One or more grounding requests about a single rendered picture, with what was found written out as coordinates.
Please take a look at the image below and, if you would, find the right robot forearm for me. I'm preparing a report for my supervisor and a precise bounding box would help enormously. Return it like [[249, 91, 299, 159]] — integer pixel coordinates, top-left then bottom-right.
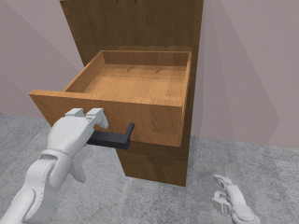
[[231, 204, 261, 224]]

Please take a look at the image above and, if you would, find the handle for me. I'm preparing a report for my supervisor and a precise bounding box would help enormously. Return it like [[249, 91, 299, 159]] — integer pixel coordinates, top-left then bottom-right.
[[86, 122, 135, 150]]

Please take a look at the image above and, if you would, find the robot right hand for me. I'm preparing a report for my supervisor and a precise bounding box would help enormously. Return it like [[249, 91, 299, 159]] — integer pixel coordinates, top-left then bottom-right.
[[212, 175, 247, 216]]

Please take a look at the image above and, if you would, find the drawer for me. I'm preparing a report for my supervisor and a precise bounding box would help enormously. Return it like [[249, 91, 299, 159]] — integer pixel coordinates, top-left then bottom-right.
[[29, 50, 192, 147]]

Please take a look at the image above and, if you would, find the left robot forearm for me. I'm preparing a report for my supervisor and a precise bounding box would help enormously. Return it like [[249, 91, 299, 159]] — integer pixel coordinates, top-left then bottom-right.
[[0, 149, 74, 224]]

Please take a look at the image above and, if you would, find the cabinet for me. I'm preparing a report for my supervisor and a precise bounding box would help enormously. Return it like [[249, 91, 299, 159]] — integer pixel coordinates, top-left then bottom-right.
[[60, 0, 204, 187]]

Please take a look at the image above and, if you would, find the robot left hand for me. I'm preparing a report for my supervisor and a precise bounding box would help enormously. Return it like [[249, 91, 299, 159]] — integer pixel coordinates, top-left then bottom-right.
[[47, 108, 108, 183]]

